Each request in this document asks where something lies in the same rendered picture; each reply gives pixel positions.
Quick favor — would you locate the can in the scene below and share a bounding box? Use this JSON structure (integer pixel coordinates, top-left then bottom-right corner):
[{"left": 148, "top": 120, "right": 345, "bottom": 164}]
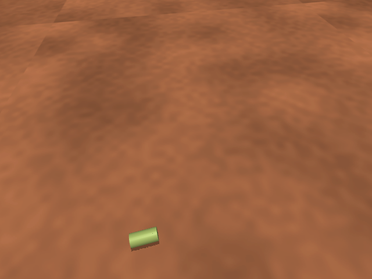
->
[{"left": 129, "top": 227, "right": 159, "bottom": 248}]

